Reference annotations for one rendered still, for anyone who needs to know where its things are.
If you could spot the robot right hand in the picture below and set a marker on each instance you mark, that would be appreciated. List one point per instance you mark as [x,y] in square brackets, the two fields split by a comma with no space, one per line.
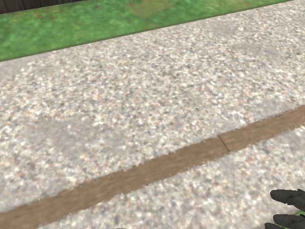
[291,197]

